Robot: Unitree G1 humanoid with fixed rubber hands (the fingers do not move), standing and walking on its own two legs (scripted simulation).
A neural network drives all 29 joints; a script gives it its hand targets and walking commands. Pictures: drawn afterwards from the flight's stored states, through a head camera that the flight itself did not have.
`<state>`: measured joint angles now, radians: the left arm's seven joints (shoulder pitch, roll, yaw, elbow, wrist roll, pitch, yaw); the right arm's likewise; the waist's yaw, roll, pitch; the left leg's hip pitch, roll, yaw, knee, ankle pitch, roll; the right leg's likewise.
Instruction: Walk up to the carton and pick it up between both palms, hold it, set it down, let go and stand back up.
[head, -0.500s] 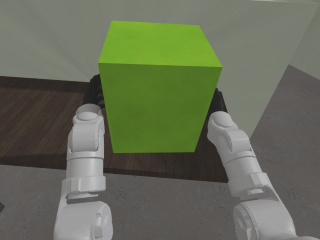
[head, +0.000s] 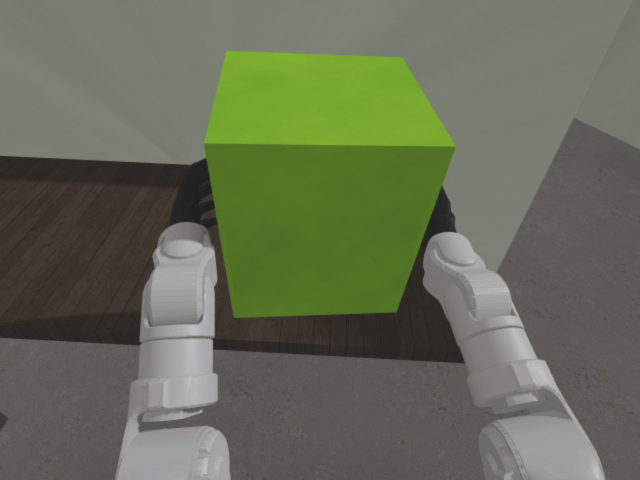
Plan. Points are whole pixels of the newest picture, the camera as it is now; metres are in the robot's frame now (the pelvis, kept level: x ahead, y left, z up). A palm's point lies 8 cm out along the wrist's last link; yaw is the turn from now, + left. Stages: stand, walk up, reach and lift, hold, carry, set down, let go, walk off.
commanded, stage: hold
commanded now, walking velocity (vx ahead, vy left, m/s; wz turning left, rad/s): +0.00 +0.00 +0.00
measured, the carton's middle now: (316, 189) +0.40 -0.01 +0.20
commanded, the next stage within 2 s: set down in 1.00 s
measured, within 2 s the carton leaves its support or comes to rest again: neither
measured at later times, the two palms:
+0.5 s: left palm (173, 226) +0.36 +0.16 +0.18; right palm (426, 225) +0.35 -0.14 +0.17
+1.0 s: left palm (180, 227) +0.35 +0.16 +0.18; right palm (431, 226) +0.35 -0.14 +0.17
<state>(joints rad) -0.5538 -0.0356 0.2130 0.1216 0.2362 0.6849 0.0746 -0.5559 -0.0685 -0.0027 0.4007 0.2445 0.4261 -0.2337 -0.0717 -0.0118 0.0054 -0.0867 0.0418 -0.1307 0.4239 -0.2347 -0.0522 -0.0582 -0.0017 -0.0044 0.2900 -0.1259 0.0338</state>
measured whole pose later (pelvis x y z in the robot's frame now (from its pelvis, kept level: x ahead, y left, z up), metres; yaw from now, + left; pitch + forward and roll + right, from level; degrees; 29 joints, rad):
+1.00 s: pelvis +0.00 +0.00 +0.00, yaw +0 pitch -6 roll -2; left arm -0.54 -0.04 0.23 0.09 0.25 0.69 0.06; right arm -0.57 -0.06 0.00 0.37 0.24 0.45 -0.24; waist -0.07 -0.02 0.00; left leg -0.08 0.04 -0.13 0.42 -0.23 -0.04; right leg -0.05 -0.01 0.00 0.28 -0.12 0.04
